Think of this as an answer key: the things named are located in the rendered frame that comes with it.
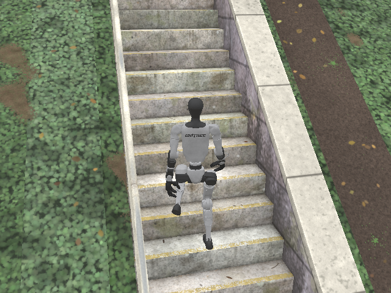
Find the robot left foot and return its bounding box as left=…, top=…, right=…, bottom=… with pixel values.
left=172, top=204, right=181, bottom=215

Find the robot left thigh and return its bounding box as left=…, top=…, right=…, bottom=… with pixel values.
left=175, top=164, right=188, bottom=183

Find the right robot upper arm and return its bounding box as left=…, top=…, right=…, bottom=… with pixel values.
left=208, top=124, right=223, bottom=156

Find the left robot upper arm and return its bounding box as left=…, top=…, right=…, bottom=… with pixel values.
left=170, top=124, right=183, bottom=159

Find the robot right hand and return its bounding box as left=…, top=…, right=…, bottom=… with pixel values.
left=210, top=161, right=225, bottom=172

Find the left robot forearm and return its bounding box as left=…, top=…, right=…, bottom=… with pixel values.
left=166, top=150, right=176, bottom=181

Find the robot left hand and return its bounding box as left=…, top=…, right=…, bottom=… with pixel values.
left=166, top=181, right=180, bottom=198

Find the right robot forearm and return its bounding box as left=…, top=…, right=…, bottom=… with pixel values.
left=216, top=147, right=225, bottom=165

